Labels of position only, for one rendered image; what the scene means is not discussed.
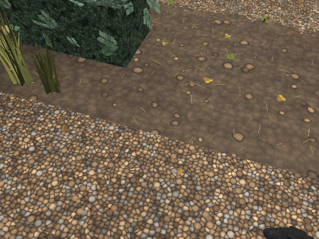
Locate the right robot hand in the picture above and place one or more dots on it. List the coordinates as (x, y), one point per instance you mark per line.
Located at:
(285, 233)

